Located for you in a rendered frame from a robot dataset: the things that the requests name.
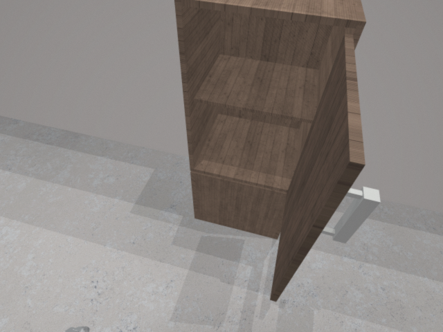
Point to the cupboard door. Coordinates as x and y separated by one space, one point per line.
331 160

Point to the handle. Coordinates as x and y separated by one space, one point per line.
364 203

